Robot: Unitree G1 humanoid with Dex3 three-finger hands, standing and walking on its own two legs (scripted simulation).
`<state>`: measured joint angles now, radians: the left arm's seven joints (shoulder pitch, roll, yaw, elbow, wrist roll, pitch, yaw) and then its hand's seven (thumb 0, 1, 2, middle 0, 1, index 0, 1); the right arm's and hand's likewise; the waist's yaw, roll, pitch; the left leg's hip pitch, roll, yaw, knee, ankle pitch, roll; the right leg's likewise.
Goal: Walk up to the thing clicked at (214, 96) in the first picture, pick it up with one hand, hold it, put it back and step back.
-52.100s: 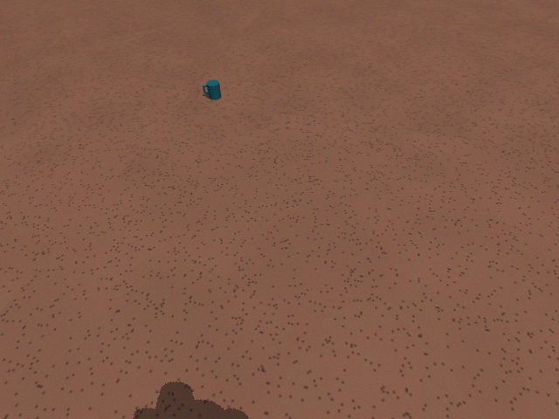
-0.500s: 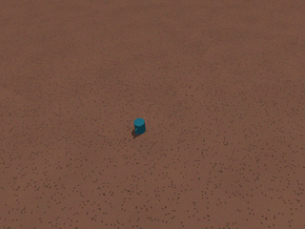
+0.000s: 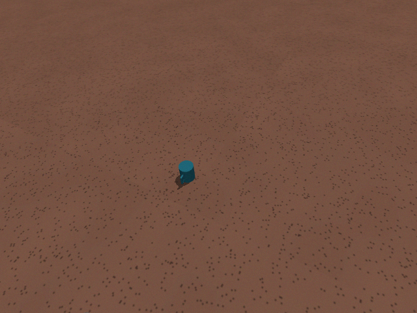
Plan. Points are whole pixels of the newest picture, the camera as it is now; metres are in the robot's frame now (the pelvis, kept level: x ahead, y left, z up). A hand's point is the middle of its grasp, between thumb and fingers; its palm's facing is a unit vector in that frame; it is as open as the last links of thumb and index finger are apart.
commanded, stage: step back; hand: left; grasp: from above
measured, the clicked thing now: (185, 173) +0.98 +0.22 -0.71
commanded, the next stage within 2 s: stand in 0.20 s
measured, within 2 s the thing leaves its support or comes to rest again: neither
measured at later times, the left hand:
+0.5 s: hand out of the picture +0.12 +0.27 -0.14, palm faces +0.03 -0.94 -0.33, open 7.4 cm
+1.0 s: hand out of the picture +0.06 +0.26 -0.13, palm faces +0.00 -0.94 -0.35, open 7.4 cm
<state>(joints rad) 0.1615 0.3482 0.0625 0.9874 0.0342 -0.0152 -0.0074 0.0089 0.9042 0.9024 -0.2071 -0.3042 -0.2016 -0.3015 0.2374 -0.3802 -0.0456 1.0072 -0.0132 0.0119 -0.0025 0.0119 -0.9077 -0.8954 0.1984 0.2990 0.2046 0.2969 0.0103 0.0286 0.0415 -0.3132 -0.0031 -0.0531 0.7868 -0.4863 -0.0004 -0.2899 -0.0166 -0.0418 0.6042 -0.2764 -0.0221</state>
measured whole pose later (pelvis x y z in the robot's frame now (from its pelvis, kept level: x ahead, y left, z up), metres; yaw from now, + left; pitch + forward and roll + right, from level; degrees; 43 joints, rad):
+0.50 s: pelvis +0.03 +0.02 +0.02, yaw +0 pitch -3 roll +0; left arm 0.07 0.34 0.01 1.11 0.00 -0.01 0.00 0.01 0.91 0.90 -0.21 -0.30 -0.20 -0.30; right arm 0.06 -0.34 -0.01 1.09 0.00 -0.03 0.00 0.01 -0.91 -0.90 0.20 0.30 0.21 0.30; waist 0.02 -0.01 0.07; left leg -0.10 0.01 0.01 0.39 -0.24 -0.01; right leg -0.14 -0.04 -0.04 0.40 -0.21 0.02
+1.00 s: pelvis +0.00 +0.00 +0.02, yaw +0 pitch -3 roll +0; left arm 0.11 0.36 0.00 1.15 0.01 -0.01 -0.01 0.01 0.90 0.90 -0.21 -0.30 -0.20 -0.30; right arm 0.12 -0.35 -0.01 1.16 -0.01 -0.01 0.02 0.01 -0.91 -0.90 0.20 0.30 0.21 0.30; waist 0.01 0.00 0.05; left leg -0.11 0.03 0.00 0.32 -0.16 -0.03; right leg -0.14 -0.02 -0.05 0.33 -0.13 0.00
